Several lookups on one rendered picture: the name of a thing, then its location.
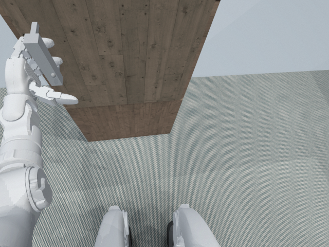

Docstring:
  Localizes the robot left forearm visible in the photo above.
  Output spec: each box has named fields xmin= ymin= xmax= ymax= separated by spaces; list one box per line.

xmin=0 ymin=94 xmax=43 ymax=174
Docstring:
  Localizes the robot left upper arm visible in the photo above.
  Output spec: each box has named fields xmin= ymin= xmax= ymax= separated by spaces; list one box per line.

xmin=0 ymin=166 xmax=52 ymax=247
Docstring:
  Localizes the handle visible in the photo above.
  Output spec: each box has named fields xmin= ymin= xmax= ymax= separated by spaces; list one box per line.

xmin=23 ymin=22 xmax=63 ymax=86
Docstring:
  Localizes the right robot shin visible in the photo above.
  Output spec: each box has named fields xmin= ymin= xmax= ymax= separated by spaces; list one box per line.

xmin=173 ymin=204 xmax=190 ymax=247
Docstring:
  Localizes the robot right thigh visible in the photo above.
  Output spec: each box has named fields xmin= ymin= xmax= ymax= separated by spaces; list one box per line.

xmin=173 ymin=208 xmax=220 ymax=247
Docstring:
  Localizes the cupboard door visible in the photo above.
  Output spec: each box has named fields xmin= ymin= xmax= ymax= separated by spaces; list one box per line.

xmin=0 ymin=0 xmax=216 ymax=109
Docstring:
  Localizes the robot left hand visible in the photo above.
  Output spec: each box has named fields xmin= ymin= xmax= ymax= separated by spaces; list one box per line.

xmin=5 ymin=37 xmax=78 ymax=107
